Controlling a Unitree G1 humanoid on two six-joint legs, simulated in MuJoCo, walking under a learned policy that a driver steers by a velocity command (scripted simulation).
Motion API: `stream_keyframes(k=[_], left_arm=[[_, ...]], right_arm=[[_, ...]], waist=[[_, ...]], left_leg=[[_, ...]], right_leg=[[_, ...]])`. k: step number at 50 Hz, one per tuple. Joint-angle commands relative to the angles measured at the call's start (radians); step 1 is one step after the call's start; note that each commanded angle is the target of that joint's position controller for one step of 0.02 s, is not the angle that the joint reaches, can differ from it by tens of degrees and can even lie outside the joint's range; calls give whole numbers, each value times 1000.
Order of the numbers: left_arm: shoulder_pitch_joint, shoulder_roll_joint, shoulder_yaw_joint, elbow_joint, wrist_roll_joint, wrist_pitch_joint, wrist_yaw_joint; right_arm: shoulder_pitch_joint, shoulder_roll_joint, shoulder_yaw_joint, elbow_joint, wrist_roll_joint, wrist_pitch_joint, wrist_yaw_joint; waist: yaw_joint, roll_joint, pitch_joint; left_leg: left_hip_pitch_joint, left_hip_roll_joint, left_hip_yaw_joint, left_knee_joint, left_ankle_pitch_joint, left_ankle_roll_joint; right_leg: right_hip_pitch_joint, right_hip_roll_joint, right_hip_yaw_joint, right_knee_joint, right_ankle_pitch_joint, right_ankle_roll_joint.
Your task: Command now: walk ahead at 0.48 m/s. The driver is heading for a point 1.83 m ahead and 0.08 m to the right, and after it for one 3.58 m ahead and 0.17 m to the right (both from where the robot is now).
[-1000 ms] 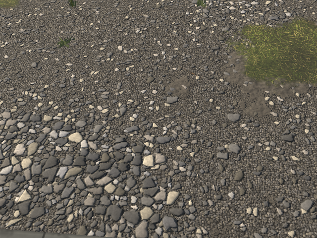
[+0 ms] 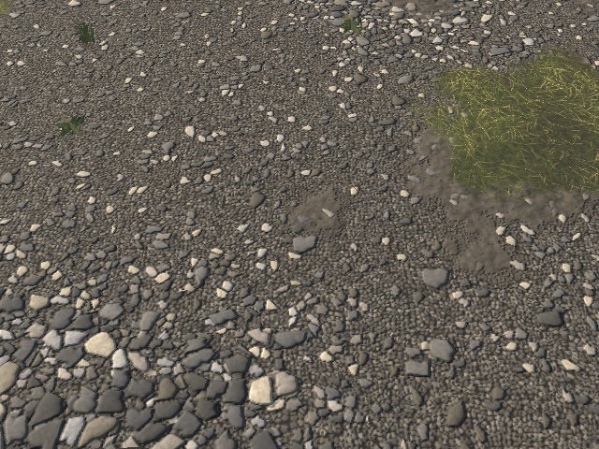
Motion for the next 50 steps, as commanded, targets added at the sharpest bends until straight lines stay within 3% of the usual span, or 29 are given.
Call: stream_keyframes(k=[1, 2, 3, 4, 5, 6, 8, 11, 12, 13, 15, 18, 24, 25, 27, 28, 29, 30, 31, 32, 33, 34, 35, 36, 39, 43, 48, 49, 50], left_arm=[[470, 298, 80, 88, -3, -5, -1], [465, 198, 50, 82, -6, -9, -6], [374, 132, 30, 75, -12, -15, -10], [266, 92, 12, 47, -1, -18, -16], [210, 82, 6, 37, 14, -21, -21], [185, 71, 2, 38, 22, -22, -17], [185, 84, -2, 50, 18, -19, 2], [290, 146, 20, 81, 32, -16, 43], [309, 154, 23, 83, 27, -14, 55], [350, 129, 15, 97, 8, -24, 67], [363, 135, 16, 97, -2, -26, 84], [402, 128, 17, 99, 0, -14, 81], [482, 119, 17, 90, 2, 22, 92], [485, 129, 19, 85, 4, 30, 92], [463, 132, 16, 85, 13, 38, 74], [481, 111, 14, 82, 11, 27, 65], [611, 18, -8, 89, 2, 3, 53], [608, 75, -14, 46, -34, -28, 48], [486, 103, -7, -1, -64, -42, 59], [313, 164, 12, -31, -42, -36, 80], [317, 127, 6, -37, -32, -18, 96], [345, 120, 3, -27, -1, -1, 99], [363, 94, 8, -13, 18, 18, 94], [364, 67, 6, -16, 17, 27, 94], [254, 70, 8, -66, 25, 23, 87], [105, 19, -11, -103, 21, 12, 64], [69, 61, -2, -118, 33, 8, 37], [134, 84, 7, -96, 40, 5, 37], [216, 135, 24, -68, 47, 3, 40]], right_arm=[[126, 35, 25, -69, 9, -35, 21], [29, -35, 11, -96, 58, -70, 27], [-130, -120, -13, -154, 81, -76, 20], [-180, -131, -17, -176, 63, -64, 11], [-167, -114, -23, -173, 35, -46, 3], [-131, -94, -25, -175, 27, -27, 2], [-139, -77, -28, -198, 34, -3, -1], [-238, -82, -28, -234, 7, -1, 7], [-269, -79, -27, -241, 3, -6, 14], [-347, -103, -39, -268, 23, -22, 20], [-437, -90, -29, -295, 9, -42, 33], [-487, -73, -21, -306, 11, -42, 68], [-570, -90, 3, -334, 33, -32, 108], [-532, -98, 2, -319, 32, -33, 107], [-232, -153, -30, -212, 16, -38, 95], [-58, -201, -43, -162, 2, -38, 89], [-14, -241, -42, -158, -13, -35, 82], [90, -301, -71, -133, 29, -15, 78], [74, -297, -72, -132, 27, 2, 65], [-128, -180, -35, -203, 5, -4, 55], [-226, -187, -30, -222, -16, -19, 46], [-263, -157, -23, -223, -11, -34, 49], [-281, -123, -11, -215, -7, -39, 51], [-276, -132, -16, -211, -11, -40, 46], [-197, -152, -23, -182, -8, -36, 13], [-129, -154, -22, -155, 12, -18, -9], [-109, -160, -23, -122, 14, 15, -13], [-131, -166, -25, -124, 16, 19, -12], [-121, -164, -25, -129, 10, 19, -11]], waist=[[132, -288, -324], [171, -284, -308], [158, -176, -141], [116, -54, -89], [73, -9, -69], [34, -14, -59], [0, -27, -3], [27, 4, -9], [34, 11, -19], [56, -5, 25], [78, -28, 49], [115, -43, 37], [158, -35, 92], [143, -21, 83], [0, 44, -61], [-68, 115, -164], [-15, 326, -295], [-68, 385, -441], [-64, 257, -382], [-37, 16, -197], [26, 102, -165], [57, 59, -129], [90, 47, -60], [101, 62, -34], [76, 88, -21], [24, 65, -27], [37, 90, -45], [76, 84, -79], [102, 39, -138]], left_leg=[[-686, -85, -67, 917, -18, 45], [-819, -93, -216, 1015, -57, 81], [-899, -23, -190, 1008, 37, 105], [-846, 33, -173, 966, 134, 108], [-760, 72, -171, 912, 186, 103], [-682, 106, -177, 854, 218, 103], [-670, 129, -167, 706, 224, 91], [-710, 132, -122, 536, 418, 48], [-744, 130, -121, 478, 497, 48], [-831, 127, -145, 353, 607, 50], [-760, 95, -115, 140, 807, 49], [-578, 46, -75, 44, 957, 60], [-706, 98, -132, -106, 841, 76], [-660, 101, -124, -132, 814, 78], [-253, 32, -26, -121, 788, 103], [64, 123, -104, 23, 981, 148], [367, 277, -269, 272, 1294, 211], [458, 389, -566, 130, 886, 339], [391, 426, -686, -34, 452, 364], [123, 344, -565, -163, 312, 285], [-28, 395, -630, -173, 361, 319], [-148, 383, -633, -165, 466, 309], [-300, 296, -466, -183, 565, 269], [-372, 247, -383, -218, 560, 252], [-344, 198, -254, -245, 781, 240], [-281, 126, -112, -229, 980, 162], [-122, 157, -132, -92, 991, 137], [-115, 137, -128, -20, 1014, 117], [-148, 79, -102, 104, 965, 81]], right_leg=[[875, -332, 632, -181, -155, -319], [841, -354, 829, -391, -175, -305], [708, -327, 664, -377, -92, -253], [545, -306, 535, -369, 38, -229], [400, -287, 448, -378, 106, -219], [309, -250, 381, -411, 72, -205], [239, -217, 307, -478, 49, -190], [285, -201, 216, -478, 195, -195], [325, -194, 194, -459, 199, -179], [380, -168, 181, -455, 116, -149], [326, -122, 121, -430, 35, -119], [234, -130, 102, -348, -80, -103], [455, -195, 178, -47, -135, -68], [463, -193, 183, 22, -83, -64], [339, -111, 113, 351, 104, -46], [87, -35, 84, 700, -167, 0], [-245, 36, 140, 1044, -609, 35], [-392, 47, 217, 1107, -552, 42], [-510, 1, 178, 1122, -464, 46], [-477, -65, 127, 880, -208, 23], [-424, -86, 136, 886, -138, 43], [-365, -123, 161, 853, -118, 52], [-277, -143, 172, 716, -73, 68], [-211, -148, 157, 615, -82, 79], [-205, -137, 122, 363, 53, 96], [-63, -36, 35, 4, 276, 70], [20, 16, 40, -137, 229, 12], [117, 35, 31, -190, 268, -6], [278, 10, 54, -212, 543, -29]])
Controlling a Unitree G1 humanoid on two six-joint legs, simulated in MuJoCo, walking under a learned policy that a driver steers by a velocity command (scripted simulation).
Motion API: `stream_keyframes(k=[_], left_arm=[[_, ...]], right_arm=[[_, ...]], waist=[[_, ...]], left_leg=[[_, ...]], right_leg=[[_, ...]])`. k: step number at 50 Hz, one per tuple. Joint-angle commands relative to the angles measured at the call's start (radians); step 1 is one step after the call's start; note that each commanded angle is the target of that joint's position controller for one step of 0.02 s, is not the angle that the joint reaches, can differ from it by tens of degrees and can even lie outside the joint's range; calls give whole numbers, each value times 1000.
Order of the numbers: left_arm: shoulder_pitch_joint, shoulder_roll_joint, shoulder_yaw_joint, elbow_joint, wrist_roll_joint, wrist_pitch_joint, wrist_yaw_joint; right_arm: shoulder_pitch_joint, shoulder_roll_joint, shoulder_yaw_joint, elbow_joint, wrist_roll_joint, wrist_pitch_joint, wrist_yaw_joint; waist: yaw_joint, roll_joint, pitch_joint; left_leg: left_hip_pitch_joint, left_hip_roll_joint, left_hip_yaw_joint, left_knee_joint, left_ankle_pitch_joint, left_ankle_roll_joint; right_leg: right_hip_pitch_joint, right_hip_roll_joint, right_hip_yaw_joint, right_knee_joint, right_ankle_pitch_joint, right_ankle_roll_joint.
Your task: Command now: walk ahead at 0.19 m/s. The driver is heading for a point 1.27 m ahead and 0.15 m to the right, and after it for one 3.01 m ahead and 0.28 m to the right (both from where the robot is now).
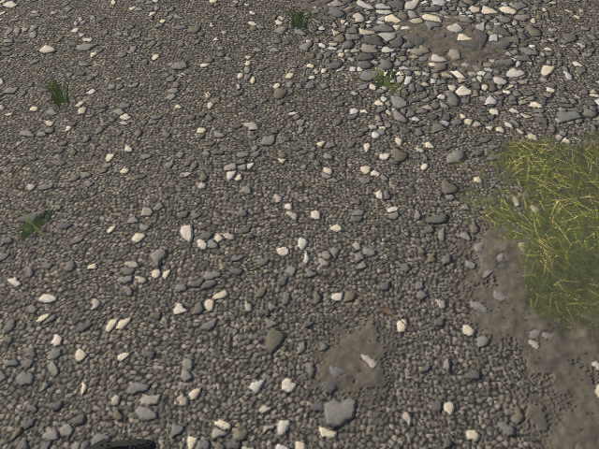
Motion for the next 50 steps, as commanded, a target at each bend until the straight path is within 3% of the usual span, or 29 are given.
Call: stream_keyframes(k=[1, 2, 3, 4, 5, 6, 7, 9, 12, 14, 15, 16, 17, 19, 23, 30, 39, 50], left_arm=[[282, 206, 55, 30, 30, -8, 4], [315, 170, 38, 41, 21, 4, 3], [318, 123, 26, 41, -2, 19, 0], [232, 126, 24, 28, -11, 28, 1], [147, 110, 17, 11, -7, 34, 6], [72, 97, 11, -2, 0, 39, 10], [25, 106, 15, -8, 12, 47, 13], [12, 112, 20, -4, 25, 56, 21], [9, 107, 17, 13, 1, 64, 31], [35, 80, 7, 38, -4, 69, 33], [50, 80, 6, 48, -2, 72, 34], [84, 93, 14, 51, -7, 76, 39], [82, 101, 15, 59, -5, 76, 46], [106, 81, 14, 75, -5, 74, 52], [129, 74, 14, 109, -4, 73, 48], [127, 83, 16, 150, -12, 78, 44], [122, 94, 15, 197, -17, 92, 52], [96, 95, 15, 236, -17, 103, 56]], right_arm=[[45, -93, -11, -47, -25, -10, 2], [177, -7, 21, -10, -19, -15, 15], [148, -84, 1, -3, -2, -6, 23], [56, -122, -12, -33, 14, 8, 19], [-17, -118, -15, -50, 12, 27, 6], [-39, -108, -18, -54, 1, 49, -6], [-28, -88, -15, -52, -3, 64, -14], [-7, -50, -6, -33, -11, 76, -25], [17, -49, -7, -8, -23, 81, -22], [-8, -60, -9, -15, -47, 84, -18], [-32, -85, -10, -30, -47, 84, -22], [-62, -144, -23, -28, -32, 82, -27], [-85, -125, -21, -27, -24, 71, -27], [-119, -90, -13, -21, -25, 48, -27], [-93, -75, -10, -4, -17, 26, -21], [-63, -75, -7, 15, -11, 30, -20], [-63, -61, -4, 29, -11, 42, -19], [-62, -52, 1, 45, -13, 46, -22]], waist=[[112, -45, -258], [94, -216, -415], [112, -142, -432], [103, -94, -305], [86, -34, -200], [54, -20, -135], [24, -61, -107], [13, -104, -112], [-11, -90, -136], [-7, -72, -85], [7, -46, -28], [54, 50, 29], [54, 89, 56], [77, 140, 47], [68, 85, 22], [53, 36, -29], [57, 35, -15], [61, 40, 12]], left_leg=[[-237, 97, -44, 413, 530, -1], [-413, 20, -62, 700, -184, -55], [-458, 39, -139, 770, -320, -65], [-525, 73, -128, 786, -276, -74], [-532, 102, -105, 739, -225, -80], [-477, 129, -104, 649, -186, -85], [-384, 137, -90, 534, -149, -87], [-255, 109, -47, 400, -72, -83], [-105, 94, -20, 219, 174, -51], [-75, 103, -28, 140, 189, -22], [-119, 142, -72, 63, 120, 1], [-261, 148, -90, 22, -68, 21], [-360, 146, -103, -26, -148, 18], [-394, 148, -107, -66, -104, -10], [-317, 136, -92, -36, 29, -22], [-230, 121, -67, 17, 235, -16], [-201, 109, -50, 26, 310, -17], [-202, 101, -40, 6, 260, -22]], right_leg=[[632, -162, 154, 55, 693, -130], [833, -391, 387, 53, 820, -309], [791, -364, 443, 9, 579, -308], [664, -325, 395, -43, 344, -265], [510, -286, 349, -99, 160, -226], [359, -256, 304, -150, 22, -190], [240, -216, 256, -189, -90, -157], [148, -174, 196, -224, -174, -146], [93, -152, 162, -247, -438, -114], [44, -113, 145, -256, -669, -40], [43, -89, 134, -233, -711, -3], [110, -33, 77, -206, -660, 23], [203, -16, 52, -151, -572, 34], [298, -11, 36, -89, -428, 23], [316, -12, 26, -60, -298, 6], [364, -18, 22, -16, -98, 7], [380, -21, 22, 0, -57, 11], [385, -19, 23, -17, -106, 18]])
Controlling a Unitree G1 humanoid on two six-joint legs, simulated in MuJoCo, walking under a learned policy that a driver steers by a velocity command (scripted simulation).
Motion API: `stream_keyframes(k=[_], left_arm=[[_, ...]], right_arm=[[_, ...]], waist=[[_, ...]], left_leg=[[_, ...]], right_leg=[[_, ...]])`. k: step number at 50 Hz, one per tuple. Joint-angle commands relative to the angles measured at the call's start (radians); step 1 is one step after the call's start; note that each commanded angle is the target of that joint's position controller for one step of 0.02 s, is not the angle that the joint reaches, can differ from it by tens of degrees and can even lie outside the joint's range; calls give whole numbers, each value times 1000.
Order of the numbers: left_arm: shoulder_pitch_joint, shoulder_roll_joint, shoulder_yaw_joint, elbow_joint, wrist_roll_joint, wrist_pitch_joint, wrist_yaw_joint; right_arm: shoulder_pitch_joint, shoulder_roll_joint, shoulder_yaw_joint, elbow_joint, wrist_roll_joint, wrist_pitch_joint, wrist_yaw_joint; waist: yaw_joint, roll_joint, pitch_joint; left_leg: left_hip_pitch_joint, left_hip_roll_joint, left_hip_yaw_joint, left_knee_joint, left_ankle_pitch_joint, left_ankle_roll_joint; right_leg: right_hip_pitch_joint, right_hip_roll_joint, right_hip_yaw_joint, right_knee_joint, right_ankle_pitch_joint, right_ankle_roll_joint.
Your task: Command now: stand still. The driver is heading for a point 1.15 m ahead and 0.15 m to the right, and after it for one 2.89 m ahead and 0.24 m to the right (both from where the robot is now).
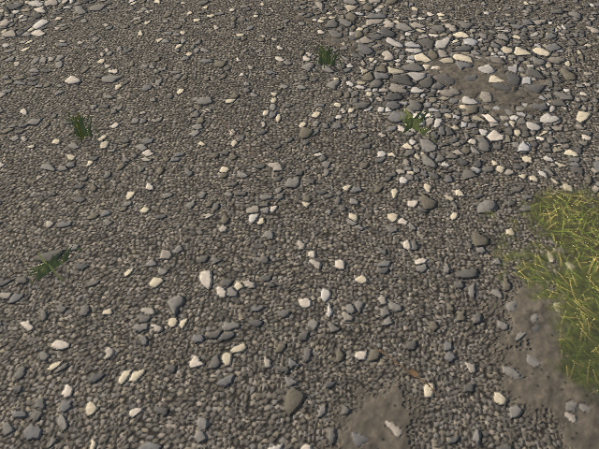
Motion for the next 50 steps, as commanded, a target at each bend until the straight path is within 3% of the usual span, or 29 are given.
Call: stream_keyframes(k=[1, 3, 5, 8, 9, 11, 13, 14, 15, 16, 17, 19, 21, 24, 27, 33, 35, 36, 37, 38, 39, 40, 41, 42, 43, 44, 45, 47, 50], left_arm=[[3, 102, 16, -21, 1, -5, 3], [26, 98, 18, -1, -6, -3, 3], [6, 108, 23, -11, -12, -11, 3], [-61, 65, 15, -50, -24, -62, -16], [-70, 65, 15, -59, -25, -77, -25], [-14, 62, 16, -48, -32, -97, -39], [173, 85, 36, 30, -31, -102, -43], [314, 153, 59, 64, -23, -104, -42], [443, 270, 84, 84, -22, -109, -53], [398, 191, 49, 73, -2, -125, -59], [317, 138, 30, 49, -3, -136, -58], [231, 108, 11, 12, -3, -140, -65], [251, 79, -4, 14, 4, -128, -61], [311, 115, -4, 21, 5, -116, -39], [314, 139, -2, 8, 9, -109, -23], [384, 145, 10, 26, -11, -104, -18], [362, 166, 20, 18, -9, -97, -18], [351, 181, 26, 13, -7, -92, -17], [333, 188, 29, 7, -3, -83, -17], [315, 178, 24, -5, 1, -77, -19], [329, 132, 6, -32, 20, -80, -22], [461, -20, -32, -26, -3, -106, -38], [346, 98, -4, -37, -33, -134, -44], [241, 147, 11, -78, -52, -148, -43], [197, 148, 13, -88, -45, -151, -32], [187, 140, 23, -87, -28, -143, -24], [220, 120, 25, -85, -21, -127, -22], [236, 84, 25, -87, -21, -104, -18], [116, 103, 32, -138, -7, -91, -14]], right_arm=[[56, -95, -14, -13, -1, -5, -4], [87, -107, -21, 2, 8, 0, -7], [89, -138, -31, -16, 19, -4, -12], [153, -202, -54, -10, 34, -40, -8], [144, -195, -54, -15, 32, -53, -5], [104, -171, -48, -32, 33, -66, 6], [30, -165, -45, -63, 36, -67, 17], [-15, -142, -38, -90, 30, -74, 20], [-12, -82, -26, -136, 29, -91, 15], [-43, -113, -34, -149, 45, -104, 16], [-37, -116, -36, -148, 61, -112, 24], [-29, -120, -44, -131, 46, -114, 29], [-34, -126, -57, -132, 33, -102, 35], [-117, -88, -51, -167, 26, -84, 41], [-257, -62, -34, -221, 27, -83, 45], [-408, -85, -22, -284, 38, -94, 78], [-381, -117, -31, -289, 37, -100, 88], [-326, -144, -43, -279, 35, -102, 88], [-201, -178, -63, -246, 35, -100, 84], [-16, -222, -86, -191, 36, -95, 76], [164, -302, -104, -154, 21, -88, 63], [193, -315, -96, -135, 6, -89, 75], [141, -223, -73, -139, 15, -94, 77], [39, -184, -59, -156, 19, -101, 75], [-48, -159, -48, -174, 13, -109, 78], [-90, -131, -40, -175, 1, -115, 82], [-100, -112, -33, -168, -9, -119, 85], [-73, -114, -31, -149, -4, -119, 82], [-11, -169, -40, -130, -4, -118, 57]], waist=[[3, 10, -28], [1, 31, -29], [-9, 66, 57], [-36, 187, 148], [-31, 184, 165], [13, 159, 146], [97, 113, 79], [149, -37, 26], [169, -332, -57], [132, -226, -39], [87, -143, 23], [42, -49, 42], [29, -72, 25], [39, -61, 37], [61, -61, 75], [78, -75, 121], [39, -91, 79], [3, -115, 25], [-66, -131, -57], [-152, -127, -162], [-184, 26, -313], [-87, 291, -474], [-119, 185, -364], [-94, 143, -205], [-54, 27, -139], [-17, 9, -95], [19, 38, -94], [40, 58, -66], [26, 43, -5]], left_leg=[[-103, 27, -22, -101, 194, 19], [-113, 18, -23, -117, -86, 46], [-157, 67, -105, -164, -381, 104], [-90, 282, -405, -313, -498, 221], [-92, 321, -449, -320, -434, 240], [-84, 291, -368, -260, -275, 209], [-235, 173, -198, -123, -91, 137], [-348, 75, -66, 163, 104, 79], [-560, -60, 40, 518, -79, 17], [-660, -33, -93, 715, -212, 36], [-726, 20, -123, 787, -139, 69], [-702, 92, -98, 713, 46, 97], [-618, 114, -64, 608, 127, 86], [-632, 109, -24, 473, 202, 40], [-588, 84, 4, 247, 323, 21], [-528, 49, 22, 44, 382, 60], [-459, 24, 33, 16, 326, 91], [-365, -6, 53, 26, 292, 107], [-205, -42, 78, 32, 273, 131], [58, -34, 58, 40, 287, 163], [380, 188, -217, 56, 224, 226], [620, 401, -745, -143, -40, 386], [529, 354, -755, -231, -114, 328], [368, 326, -583, -248, -36, 281], [195, 294, -457, -275, 104, 260], [68, 257, -359, -296, 200, 246], [-2, 229, -300, -320, 225, 238], [-73, 207, -237, -366, 231, 248], [-89, 209, -195, -415, 245, 260]], right_leg=[[114, -32, 30, -53, 231, -40], [92, 11, -12, -22, -75, -46], [-40, 31, -25, 20, -354, -55], [-230, 21, -58, 228, -203, -59], [-257, -8, -31, 259, -188, -72], [-192, -18, -37, 163, -214, -97], [152, 30, -63, -3, -90, -97], [312, -85, 143, -106, -104, -137], [471, -323, 614, -308, -186, -288], [445, -393, 761, -349, -211, -323], [410, -379, 648, -324, -175, -290], [340, -295, 411, -329, -21, -218], [298, -228, 256, -342, 167, -175], [286, -214, 180, -376, 295, -186], [219, -192, 117, -414, 289, -177], [304, -234, 66, -410, 323, -170], [371, -252, 47, -328, 524, -152], [392, -256, 39, -254, 715, -143], [384, -238, 15, -108, 887, -127], [271, -195, -9, 111, 889, -96], [9, -117, -39, 458, 485, -68], [-313, 73, 68, 778, -313, -27], [-418, 24, 169, 883, -315, -54], [-472, -27, 127, 883, -224, -70], [-413, -82, 108, 830, -121, -71], [-360, -115, 97, 774, -68, -69], [-297, -141, 107, 739, -39, -70], [-277, -157, 94, 668, -38, -62], [-393, -174, 81, 523, 73, -24]])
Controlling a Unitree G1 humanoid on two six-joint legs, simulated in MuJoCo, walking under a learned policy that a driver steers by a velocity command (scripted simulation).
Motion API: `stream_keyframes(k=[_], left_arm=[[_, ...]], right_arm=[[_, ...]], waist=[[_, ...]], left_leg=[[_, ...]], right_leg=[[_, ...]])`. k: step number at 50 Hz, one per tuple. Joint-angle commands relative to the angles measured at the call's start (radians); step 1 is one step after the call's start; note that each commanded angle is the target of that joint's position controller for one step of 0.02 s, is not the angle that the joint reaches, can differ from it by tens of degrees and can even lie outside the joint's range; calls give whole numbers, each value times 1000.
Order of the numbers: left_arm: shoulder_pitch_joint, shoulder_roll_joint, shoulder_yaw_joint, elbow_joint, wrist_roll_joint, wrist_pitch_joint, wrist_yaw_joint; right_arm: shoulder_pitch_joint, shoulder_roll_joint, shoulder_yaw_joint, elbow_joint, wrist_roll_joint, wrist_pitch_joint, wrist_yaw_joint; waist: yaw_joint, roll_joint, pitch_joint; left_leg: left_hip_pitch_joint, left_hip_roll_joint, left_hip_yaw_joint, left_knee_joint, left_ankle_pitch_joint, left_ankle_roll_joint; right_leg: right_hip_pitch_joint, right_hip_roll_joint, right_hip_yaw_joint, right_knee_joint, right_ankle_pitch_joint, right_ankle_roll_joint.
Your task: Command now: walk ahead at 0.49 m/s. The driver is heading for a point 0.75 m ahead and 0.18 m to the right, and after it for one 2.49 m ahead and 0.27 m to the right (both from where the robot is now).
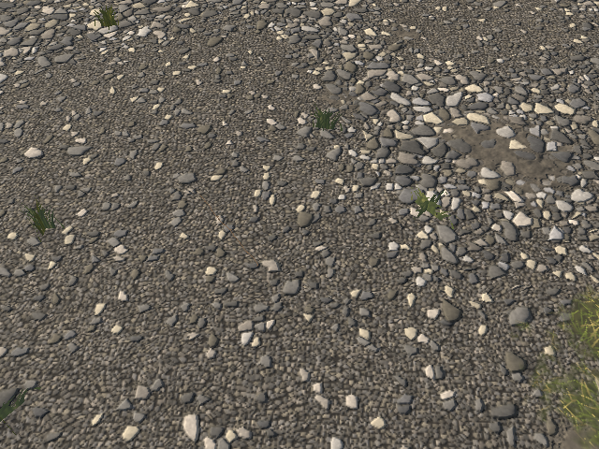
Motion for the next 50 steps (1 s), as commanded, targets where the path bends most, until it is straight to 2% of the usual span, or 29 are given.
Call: stream_keyframes(k=[1, 6, 11, 13, 14, 15, 16, 17, 18, 19, 20, 21, 22, 23, 24, 26, 28, 33, 36, 39, 42, 43, 44, 45, 46, 47, 48, 49, 50], left_arm=[[14, 54, 15, -47, 14, 9, 4], [-162, 29, 3, -98, 12, -4, -15], [-293, 34, -10, -154, 0, -14, -45], [-283, 56, -6, -166, -3, -21, -57], [-242, 77, 2, -160, -3, -23, -59], [-151, 106, 17, -137, -1, -26, -58], [26, 156, 44, -81, 1, -26, -53], [222, 238, 66, -41, 15, -23, -42], [271, 281, 73, -16, 16, -17, -50], [250, 182, 44, -26, 10, -18, -50], [158, 141, 31, -45, 7, -21, -46], [71, 119, 21, -66, 14, -23, -46], [23, 93, 15, -71, 24, -25, -49], [8, 70, 7, -67, 34, -29, -52], [11, 60, 5, -60, 33, -30, -54], [40, 86, 10, -43, 26, -33, -47], [74, 115, 17, -31, 26, -31, -34], [145, 123, 16, -11, 16, -18, -14], [218, 125, 17, 15, 6, -9, -12], [247, 137, 24, 27, 0, 8, -5], [211, 160, 36, 17, -2, 20, 1], [191, 150, 33, 8, -1, 23, 0], [176, 111, 18, -14, 10, 22, -2], [265, 8, -8, -43, 19, 10, -4], [301, 6, -13, -40, -7, -9, -9], [226, 109, 15, -49, -31, -14, -8], [158, 118, 19, -66, -31, -11, -5], [126, 106, 24, -72, -22, -2, 2], [136, 93, 34, -70, -12, 14, 7]], right_arm=[[-28, -140, -21, -57, 0, -17, -24], [70, -152, -21, -38, 14, -5, -41], [159, -164, -28, 0, 21, 17, -44], [153, -177, -36, 3, 23, 28, -48], [135, -187, -39, -2, 23, 33, -49], [109, -193, -40, -10, 23, 38, -49], [96, -170, -31, -20, 19, 42, -49], [111, -136, -14, -47, 0, 40, -49], [239, 4, 23, -44, 7, 15, -35], [162, -106, 0, -39, 33, -9, -32], [64, -156, -14, -73, 54, -24, -30], [14, -155, -15, -84, 50, -27, -38], [-9, -149, -23, -86, 34, -21, -45], [13, -132, -26, -84, 29, -7, -46], [32, -109, -25, -80, 29, 6, -46], [22, -88, -24, -86, 26, 23, -48], [-53, -95, -27, -114, 16, 29, -51], [-219, -73, -19, -163, 15, 20, -38], [-328, -70, -13, -197, 20, 13, -27], [-386, -83, -11, -228, 26, -3, -9], [-298, -135, -29, -217, 27, -19, -3], [-180, -169, -48, -184, 25, -22, -8], [6, -226, -70, -142, 11, -25, -17], [139, -326, -94, -124, -8, -18, -27], [152, -278, -78, -119, -3, -10, -23], [77, -197, -55, -134, 6, -9, -25], [8, -152, -41, -147, 9, -8, -28], [-67, -122, -31, -152, 2, -9, -26], [-117, -98, -24, -155, -9, -12, -24]], waist=[[41, 71, 24], [-14, 77, 39], [-50, 83, 72], [-26, 102, 59], [3, 119, 31], [58, 133, -28], [137, 120, -134], [188, 3, -294], [109, -268, -420], [147, -164, -378], [134, -124, -234], [100, -32, -157], [71, -2, -100], [36, -24, -90], [21, -35, -81], [9, -31, -47], [21, -12, -16], [66, -21, 19], [103, -15, 50], [105, -27, 65], [35, -63, 14], [-28, -58, -56], [-102, -26, -199], [-88, 192, -370], [-77, 352, -469], [-76, 241, -310], [-60, 178, -195], [-25, 122, -106], [14, 136, -60]], left_leg=[[-26, 297, -251, -228, 57, 165], [36, 252, -150, -221, 122, 115], [212, 314, -149, -150, 155, 109], [270, 343, -157, -98, 243, 93], [282, 344, -151, -51, 366, 81], [276, 324, -127, 52, 546, 64], [207, 269, -86, 251, 617, 36], [-19, 204, -37, 582, 330, -2], [-416, 12, -83, 907, -378, -60], [-529, 56, -216, 1023, -432, -37], [-592, 106, -194, 1032, -344, -20], [-552, 162, -164, 990, -245, -19], [-507, 193, -156, 932, -189, -24], [-442, 220, -165, 896, -152, -23], [-412, 226, -162, 865, -139, -26], [-427, 239, -149, 796, -111, -42], [-497, 246, -143, 698, -24, -65], [-498, 210, -103, 402, 222, -80], [-483, 177, -91, 285, 239, -84], [-479, 157, -106, 205, 182, -75], [-303, 121, -95, 159, 94, -49], [-133, 98, -73, 139, 82, -26], [163, 179, -141, 199, 105, 21], [560, 435, -492, 187, 41, 133], [629, 532, -813, 24, -106, 210], [502, 493, -690, 1, -193, 159], [351, 460, -537, -20, -186, 116], [187, 421, -421, -56, -47, 97], [77, 385, -310, -76, 108, 81]], right_leg=[[-91, -49, 27, -127, 141, 31], [-63, 7, -28, -433, 370, 40], [-95, 38, -37, -567, 299, 20], [-58, 53, -41, -601, 220, -6], [16, 75, -57, -610, 183, -21], [153, 111, -89, -624, 170, -42], [395, 125, -95, -620, 192, -75], [722, -72, 133, -588, 208, -144], [1035, -274, 625, -725, -8, -300], [1010, -243, 667, -797, -103, -258], [879, -214, 510, -811, -47, -213], [721, -182, 392, -837, 73, -194], [593, -149, 309, -866, 158, -186], [519, -122, 253, -894, 193, -177], [482, -106, 220, -922, 202, -179], [439, -97, 165, -963, 237, -191], [448, -99, 134, -988, 272, -196], [478, -49, 28, -1005, 291, -151], [527, -59, 47, -984, 263, -150], [606, -98, 87, -917, 276, -147], [620, -116, 122, -812, 403, -119], [594, -72, 96, -688, 523, -95], [454, -10, 57, -451, 452, -61], [98, 134, -26, -68, 67, 8], [-78, 177, 66, 137, -355, 19], [-164, 111, 100, 224, -309, 10], [-177, 60, 67, 219, -219, 0], [-123, 31, 55, 170, -149, 6], [-59, 7, 60, 121, -113, 11]])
